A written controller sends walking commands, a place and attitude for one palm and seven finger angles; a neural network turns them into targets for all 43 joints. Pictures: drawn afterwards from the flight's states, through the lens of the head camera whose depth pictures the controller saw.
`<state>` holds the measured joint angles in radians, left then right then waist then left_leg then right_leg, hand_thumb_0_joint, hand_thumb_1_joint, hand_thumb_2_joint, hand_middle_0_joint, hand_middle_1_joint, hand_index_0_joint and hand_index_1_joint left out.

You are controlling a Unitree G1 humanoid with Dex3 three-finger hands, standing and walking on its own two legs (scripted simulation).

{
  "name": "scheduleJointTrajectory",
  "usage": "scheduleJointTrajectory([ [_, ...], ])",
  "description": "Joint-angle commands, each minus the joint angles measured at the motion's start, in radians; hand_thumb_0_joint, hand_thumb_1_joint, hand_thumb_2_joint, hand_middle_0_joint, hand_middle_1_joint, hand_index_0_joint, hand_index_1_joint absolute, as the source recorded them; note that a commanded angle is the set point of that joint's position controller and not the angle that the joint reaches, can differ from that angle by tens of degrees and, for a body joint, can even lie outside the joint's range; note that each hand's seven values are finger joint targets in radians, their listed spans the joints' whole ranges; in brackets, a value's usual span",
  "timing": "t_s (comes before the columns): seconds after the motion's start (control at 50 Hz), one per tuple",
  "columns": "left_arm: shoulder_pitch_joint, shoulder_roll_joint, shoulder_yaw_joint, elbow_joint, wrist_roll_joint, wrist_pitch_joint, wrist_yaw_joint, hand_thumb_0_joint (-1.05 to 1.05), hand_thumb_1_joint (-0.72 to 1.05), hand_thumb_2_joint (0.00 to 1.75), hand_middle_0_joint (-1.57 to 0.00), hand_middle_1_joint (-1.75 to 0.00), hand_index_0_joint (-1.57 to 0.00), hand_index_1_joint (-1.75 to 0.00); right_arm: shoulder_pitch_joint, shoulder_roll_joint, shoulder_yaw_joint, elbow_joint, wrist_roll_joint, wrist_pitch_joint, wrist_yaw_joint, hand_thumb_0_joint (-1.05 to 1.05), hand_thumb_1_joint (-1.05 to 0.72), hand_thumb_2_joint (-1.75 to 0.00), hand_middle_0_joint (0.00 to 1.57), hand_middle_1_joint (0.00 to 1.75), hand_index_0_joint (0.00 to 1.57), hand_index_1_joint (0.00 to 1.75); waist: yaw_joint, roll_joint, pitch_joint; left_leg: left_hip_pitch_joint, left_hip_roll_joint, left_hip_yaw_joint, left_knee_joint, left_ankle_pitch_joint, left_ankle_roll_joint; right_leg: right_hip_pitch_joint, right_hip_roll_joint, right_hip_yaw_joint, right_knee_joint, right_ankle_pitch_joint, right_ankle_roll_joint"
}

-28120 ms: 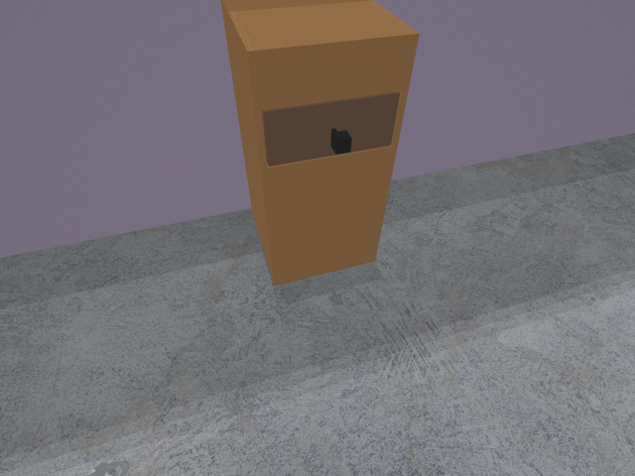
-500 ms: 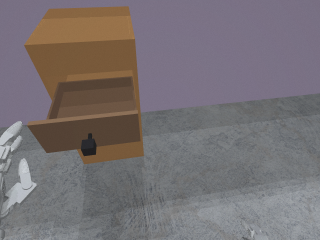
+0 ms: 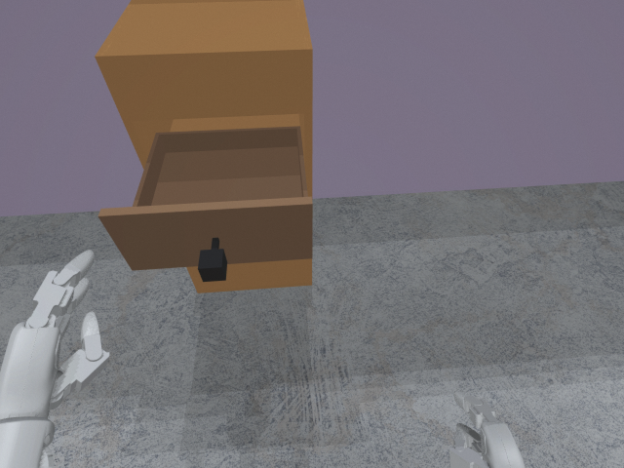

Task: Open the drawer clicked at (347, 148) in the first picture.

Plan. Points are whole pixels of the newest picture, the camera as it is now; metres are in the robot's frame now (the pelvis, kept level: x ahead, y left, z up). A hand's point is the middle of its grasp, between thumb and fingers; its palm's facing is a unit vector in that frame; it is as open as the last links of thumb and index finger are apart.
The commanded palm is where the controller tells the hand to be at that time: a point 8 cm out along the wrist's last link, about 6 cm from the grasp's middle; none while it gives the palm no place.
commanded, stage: let the arm hang, fingers relaxed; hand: left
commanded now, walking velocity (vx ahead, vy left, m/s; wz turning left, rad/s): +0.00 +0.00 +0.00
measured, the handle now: (214, 256) +0.49 +0.23 -0.11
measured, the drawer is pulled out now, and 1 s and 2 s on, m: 0.30 0.30 0.30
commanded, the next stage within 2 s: look to check the result in 1.04 s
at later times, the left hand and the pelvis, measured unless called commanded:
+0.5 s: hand out of the picture -0.04 +0.20 -0.17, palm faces +0.00 -0.97 -0.24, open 7.3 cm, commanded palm none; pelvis -0.02 +0.00 +0.01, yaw +0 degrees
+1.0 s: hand out of the picture -0.03 +0.15 -0.17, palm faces +0.01 -0.99 -0.17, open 7.4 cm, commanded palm none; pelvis -0.03 +0.00 +0.01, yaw -1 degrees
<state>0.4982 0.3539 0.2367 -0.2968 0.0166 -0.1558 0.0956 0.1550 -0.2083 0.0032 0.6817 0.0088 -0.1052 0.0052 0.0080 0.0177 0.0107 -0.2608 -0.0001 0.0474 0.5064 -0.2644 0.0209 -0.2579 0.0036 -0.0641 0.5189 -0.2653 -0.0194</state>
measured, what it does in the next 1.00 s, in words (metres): stands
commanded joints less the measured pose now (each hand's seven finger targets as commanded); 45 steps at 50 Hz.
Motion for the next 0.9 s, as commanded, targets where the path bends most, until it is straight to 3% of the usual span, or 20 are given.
scheduleJointTrajectory([
  [0.0,-0.074,-0.062,-0.148,0.47,0.024,0.154,-0.072,0.0,0.9,0.9,-0.2,-0.3,-0.2,-0.3,0.045,-0.148,-0.047,0.002,-0.026,0.036,0.005,0.0,-0.9,-0.9,0.2,0.3,0.2,0.3,-0.031,0.006,-0.112,0.039,0.205,-0.216,-0.061,0.499,0.095,-0.075,-0.039,0.054,0.136,-0.066,0.023],
  [0.02,-0.095,-0.049,-0.148,0.528,0.023,0.154,-0.072,0.0,0.9,0.9,-0.2,-0.3,-0.2,-0.3,0.036,-0.147,-0.038,0.002,-0.031,0.045,0.0,0.0,-0.9,-0.9,0.2,0.3,0.2,0.3,-0.018,-0.059,-0.106,0.028,0.202,-0.224,-0.056,0.523,0.103,-0.031,-0.044,0.065,0.102,-0.039,0.021],
  [0.06,-0.109,-0.023,-0.152,0.677,0.029,0.153,-0.072,0.0,0.9,0.9,-0.2,-0.3,-0.2,-0.3,0.009,-0.139,-0.035,0.013,-0.032,0.057,-0.005,0.0,-0.9,-0.9,0.2,0.3,0.2,0.3,0.006,-0.156,-0.124,0.017,0.122,-0.15,-0.001,0.459,0.049,0.08,-0.083,0.108,0.0,0.279,-0.001],
  [0.08,-0.117,0.0,-0.154,0.745,0.027,0.153,-0.071,0.0,0.9,0.9,-0.2,-0.3,-0.2,-0.3,0.013,-0.132,-0.036,0.025,-0.028,0.068,-0.008,0.0,-0.9,-0.9,0.2,0.3,0.2,0.3,0.004,-0.191,-0.136,0.022,0.075,-0.111,0.03,0.374,0.025,0.123,-0.123,0.155,-0.018,0.427,-0.027],
  [0.1,-0.144,0.013,-0.159,0.805,0.023,0.155,-0.071,0.0,0.9,0.9,-0.2,-0.3,-0.2,-0.3,0.023,-0.129,-0.037,0.044,-0.024,0.079,-0.011,0.0,-0.9,-0.9,0.2,0.3,0.2,0.3,-0.006,-0.19,-0.127,0.038,0.047,-0.09,0.025,0.275,0.009,0.121,-0.153,0.175,-0.035,0.469,-0.052],
  [0.12,-0.172,0.014,-0.167,0.858,0.018,0.158,-0.071,0.0,0.9,0.9,-0.2,-0.3,-0.2,-0.3,0.032,-0.114,-0.035,0.067,-0.023,0.088,-0.013,0.0,-0.9,-0.9,0.2,0.3,0.2,0.3,-0.013,-0.164,-0.107,0.055,0.039,-0.085,-0.001,0.209,0.004,0.106,-0.159,0.18,-0.057,0.432,-0.06],
  [0.18,-0.204,-0.009,-0.191,1.004,0.006,0.165,-0.069,0.0,0.9,0.9,-0.2,-0.3,-0.2,-0.3,0.04,-0.094,-0.018,0.14,-0.027,0.098,-0.016,0.0,-0.9,-0.9,0.2,0.3,0.2,0.3,-0.009,0.08,-0.017,0.056,0.072,-0.105,-0.093,0.211,0.013,0.075,-0.102,0.142,-0.094,0.208,-0.03],
  [0.24,-0.17,-0.045,-0.191,1.128,0.004,0.162,-0.067,0.0,0.9,0.9,-0.2,-0.3,-0.2,-0.3,0.066,-0.071,-0.018,0.198,-0.029,0.103,-0.024,0.0,-0.9,-0.9,0.2,0.3,0.2,0.3,-0.004,0.15,0.0,0.05,0.075,-0.107,-0.132,0.117,0.016,0.096,-0.089,0.14,-0.147,0.121,-0.033],
  [0.34,-0.169,-0.053,-0.207,1.257,-0.002,0.158,-0.07,0.0,0.9,0.9,-0.2,-0.3,-0.2,-0.3,0.136,-0.065,-0.017,0.279,-0.022,0.109,-0.032,0.0,-0.9,-0.9,0.2,0.3,0.2,0.3,-0.008,0.078,-0.001,0.068,0.088,-0.118,-0.158,0.061,0.022,0.106,-0.092,0.131,-0.188,0.082,-0.036],
  [0.36,-0.168,-0.057,-0.208,1.273,-0.002,0.156,-0.068,0.0,0.9,0.9,-0.2,-0.3,-0.2,-0.3,0.149,-0.064,-0.02,0.288,-0.02,0.111,-0.033,0.0,-0.9,-0.9,0.2,0.3,0.2,0.3,-0.01,0.032,0.004,0.08,0.095,-0.119,-0.155,0.084,0.024,0.099,-0.089,0.125,-0.191,0.094,-0.037],
  [0.46,-0.156,-0.079,-0.219,1.354,-0.003,0.158,-0.064,0.0,0.9,0.9,-0.2,-0.3,-0.2,-0.3,0.189,-0.052,-0.018,0.347,-0.02,0.111,-0.038,0.0,-0.9,-0.9,0.2,0.3,0.2,0.3,-0.01,0.0,0.072,0.073,0.103,-0.12,-0.191,0.056,0.027,0.061,-0.086,0.117,-0.202,0.062,-0.036],
  [0.58,-0.142,-0.091,-0.221,1.402,-0.003,0.157,-0.058,0.0,0.9,0.9,-0.2,-0.3,-0.2,-0.3,0.22,-0.034,-0.018,0.394,-0.02,0.109,-0.039,0.0,-0.9,-0.9,0.2,0.3,0.2,0.3,-0.014,-0.035,0.081,0.074,0.1,-0.117,-0.208,0.007,0.028,0.049,-0.087,0.124,-0.207,0.023,-0.033],
  [0.7,-0.139,-0.106,-0.22,1.417,-0.002,0.155,-0.055,0.0,0.9,0.9,-0.2,-0.3,-0.2,-0.3,0.23,-0.006,-0.019,0.42,-0.021,0.11,-0.039,0.0,-0.9,-0.9,0.2,0.3,0.2,0.3,-0.014,-0.027,0.118,0.058,0.09,-0.106,-0.206,-0.011,0.026,0.015,-0.087,0.133,-0.213,-0.007,-0.033],
  [0.88,-0.124,-0.129,-0.212,1.418,-0.001,0.148,-0.053,0.0,0.9,0.9,-0.2,-0.3,-0.2,-0.3,0.245,0.027,-0.024,0.431,-0.023,0.106,-0.042,0.0,-0.9,-0.9,0.2,0.3,0.2,0.3,-0.015,-0.003,0.111,0.065,0.088,-0.091,-0.19,0.009,0.022,0.004,-0.088,0.135,-0.214,0.004,-0.036],
])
